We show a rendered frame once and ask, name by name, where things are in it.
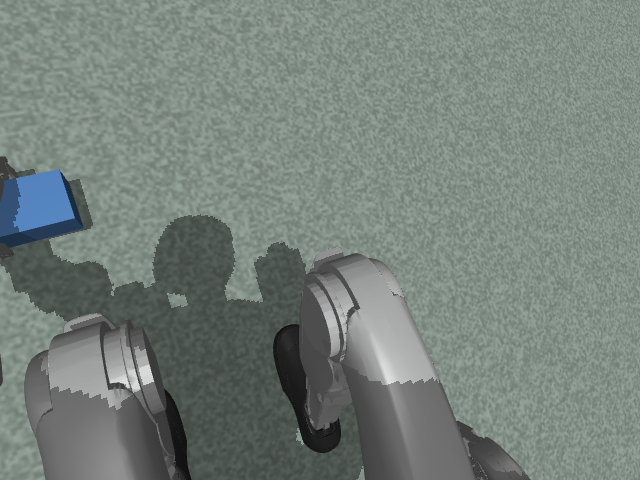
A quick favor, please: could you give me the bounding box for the left robot foot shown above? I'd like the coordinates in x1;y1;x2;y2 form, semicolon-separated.
164;389;191;480

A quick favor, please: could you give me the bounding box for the carton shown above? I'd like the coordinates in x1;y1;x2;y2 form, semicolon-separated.
0;169;84;248

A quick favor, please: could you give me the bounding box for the left robot hand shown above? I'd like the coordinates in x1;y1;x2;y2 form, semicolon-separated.
0;156;19;261

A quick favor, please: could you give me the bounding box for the right robot hand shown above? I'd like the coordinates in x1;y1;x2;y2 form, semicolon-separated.
456;421;530;480

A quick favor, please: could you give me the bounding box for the right robot foot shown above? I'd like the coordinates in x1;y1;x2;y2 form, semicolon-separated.
273;324;341;453

